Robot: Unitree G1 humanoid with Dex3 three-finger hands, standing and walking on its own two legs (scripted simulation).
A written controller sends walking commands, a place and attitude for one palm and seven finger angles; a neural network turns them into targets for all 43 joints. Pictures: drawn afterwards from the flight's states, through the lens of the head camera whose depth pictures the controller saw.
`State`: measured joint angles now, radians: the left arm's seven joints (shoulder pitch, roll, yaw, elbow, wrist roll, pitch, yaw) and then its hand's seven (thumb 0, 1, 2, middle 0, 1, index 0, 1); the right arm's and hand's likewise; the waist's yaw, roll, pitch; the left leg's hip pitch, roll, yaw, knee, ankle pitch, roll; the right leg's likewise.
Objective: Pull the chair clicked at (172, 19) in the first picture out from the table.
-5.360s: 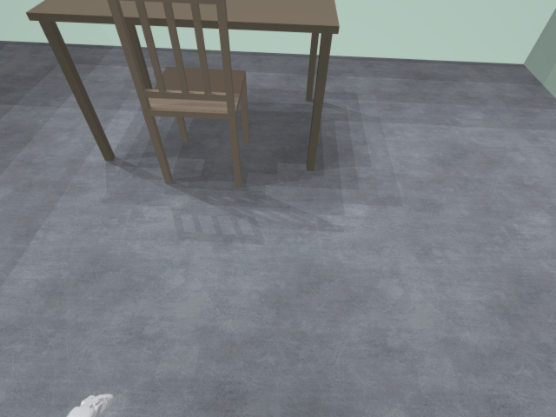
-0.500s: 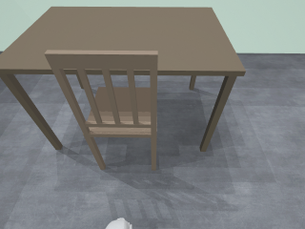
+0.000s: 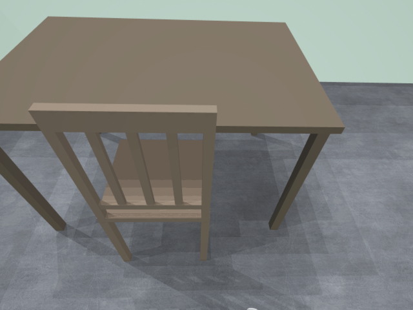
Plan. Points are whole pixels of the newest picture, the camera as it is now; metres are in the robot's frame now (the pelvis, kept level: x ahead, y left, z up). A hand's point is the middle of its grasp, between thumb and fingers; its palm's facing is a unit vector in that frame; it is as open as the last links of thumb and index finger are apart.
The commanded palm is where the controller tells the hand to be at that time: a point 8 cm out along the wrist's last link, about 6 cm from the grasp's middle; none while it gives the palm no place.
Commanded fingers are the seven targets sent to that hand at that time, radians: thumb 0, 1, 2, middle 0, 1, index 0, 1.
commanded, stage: come to a stop and stand still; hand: left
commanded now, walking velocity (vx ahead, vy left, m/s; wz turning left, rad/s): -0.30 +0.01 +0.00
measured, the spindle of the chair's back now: (142, 172) +0.47 +0.21 -0.09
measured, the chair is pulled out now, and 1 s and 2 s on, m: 0.00 0.00 0.00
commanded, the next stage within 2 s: look again from close up in 1.26 s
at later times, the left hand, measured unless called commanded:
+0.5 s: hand out of the picture +0.05 +0.20 -0.19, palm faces +0.08 -0.97 -0.22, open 7.3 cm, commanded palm none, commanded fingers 0.00 0.90 0.90 -0.20 -0.30 -0.20 -0.30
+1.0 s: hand out of the picture -0.04 +0.14 -0.17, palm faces +0.04 -0.98 -0.18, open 7.3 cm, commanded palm none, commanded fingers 0.00 0.90 0.90 -0.20 -0.30 -0.20 -0.30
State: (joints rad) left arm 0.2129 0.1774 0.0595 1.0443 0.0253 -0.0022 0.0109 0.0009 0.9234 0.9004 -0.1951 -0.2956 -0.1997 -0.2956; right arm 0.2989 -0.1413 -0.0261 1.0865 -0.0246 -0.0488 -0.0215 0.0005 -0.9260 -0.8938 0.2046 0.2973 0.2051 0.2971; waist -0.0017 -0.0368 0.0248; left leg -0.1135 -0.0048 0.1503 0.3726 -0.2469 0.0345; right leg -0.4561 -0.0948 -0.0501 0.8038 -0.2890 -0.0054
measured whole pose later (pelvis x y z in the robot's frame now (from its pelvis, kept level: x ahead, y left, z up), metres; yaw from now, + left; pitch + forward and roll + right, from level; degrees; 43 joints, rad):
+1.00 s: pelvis -0.01 -0.01 +0.00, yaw +0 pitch +0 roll +1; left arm 0.33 0.09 0.00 1.17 0.01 -0.02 0.04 0.00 0.91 0.90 -0.20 -0.30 -0.20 -0.30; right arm 0.31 -0.13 -0.01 1.17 -0.01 0.00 -0.04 0.01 -0.91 -0.89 0.20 0.30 0.20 0.30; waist -0.02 0.03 0.02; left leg -0.20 0.05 0.05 0.43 -0.22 -0.04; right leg -0.11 0.04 -0.06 0.42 -0.31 -0.06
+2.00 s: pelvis -0.01 +0.03 +0.00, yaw -1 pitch +0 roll +0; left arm 0.29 0.16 -0.01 1.08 0.01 0.00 0.04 0.00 0.91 0.90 -0.20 -0.30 -0.20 -0.30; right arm 0.29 -0.14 0.03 1.11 -0.01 -0.02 -0.03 0.01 -0.91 -0.89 0.20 0.30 0.20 0.30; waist 0.00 -0.02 0.04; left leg -0.20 -0.04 0.08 0.47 -0.28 0.06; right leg -0.15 -0.02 -0.02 0.48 -0.33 0.01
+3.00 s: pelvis +0.02 -0.01 -0.01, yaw +2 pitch +1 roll +1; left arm 0.36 0.15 0.01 1.10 0.03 0.00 0.03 0.00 0.91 0.90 -0.20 -0.30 -0.20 -0.30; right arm 0.31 -0.13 0.00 1.15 -0.02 -0.01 -0.05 0.01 -0.91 -0.89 0.21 0.30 0.21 0.30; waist 0.00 -0.02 0.02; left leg -0.23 0.00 0.02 0.56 -0.35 0.01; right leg -0.14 0.02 -0.08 0.52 -0.40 -0.05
